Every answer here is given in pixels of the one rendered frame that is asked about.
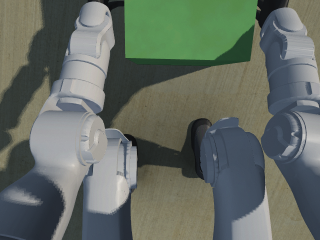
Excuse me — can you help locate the robot right forearm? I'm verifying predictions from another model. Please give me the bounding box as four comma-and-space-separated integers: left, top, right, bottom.
259, 7, 320, 115

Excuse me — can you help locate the robot left forearm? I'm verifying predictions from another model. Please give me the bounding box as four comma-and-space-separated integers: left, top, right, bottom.
29, 1, 115, 151

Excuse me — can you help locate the robot right hand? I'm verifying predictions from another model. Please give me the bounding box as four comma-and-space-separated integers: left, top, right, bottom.
255, 0, 289, 28

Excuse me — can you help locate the robot left hand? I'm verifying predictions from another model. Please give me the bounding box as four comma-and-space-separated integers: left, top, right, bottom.
87, 0, 125, 12

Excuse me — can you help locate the robot left thigh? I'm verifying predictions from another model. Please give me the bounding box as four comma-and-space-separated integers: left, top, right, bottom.
82, 138, 138, 240

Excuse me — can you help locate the robot left shin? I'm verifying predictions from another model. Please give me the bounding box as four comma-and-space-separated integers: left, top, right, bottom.
83, 128, 128, 184

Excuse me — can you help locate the right robot upper arm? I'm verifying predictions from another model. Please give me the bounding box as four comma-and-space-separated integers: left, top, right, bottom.
261, 110, 320, 240

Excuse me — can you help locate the left robot upper arm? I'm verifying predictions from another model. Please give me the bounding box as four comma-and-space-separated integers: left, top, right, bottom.
0, 110, 108, 240

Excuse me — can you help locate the carton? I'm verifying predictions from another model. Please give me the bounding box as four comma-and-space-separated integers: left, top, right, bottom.
124, 0, 258, 66

